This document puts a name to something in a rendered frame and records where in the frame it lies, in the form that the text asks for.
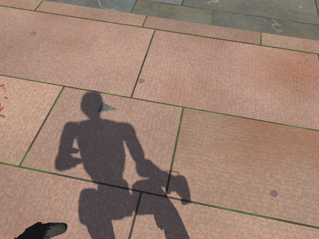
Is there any robot left hand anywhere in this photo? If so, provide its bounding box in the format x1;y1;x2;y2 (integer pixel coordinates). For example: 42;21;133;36
14;222;68;239

